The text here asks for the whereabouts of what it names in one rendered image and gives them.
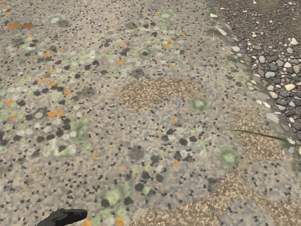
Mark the robot left hand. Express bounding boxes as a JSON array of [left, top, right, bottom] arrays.
[[35, 208, 87, 226]]

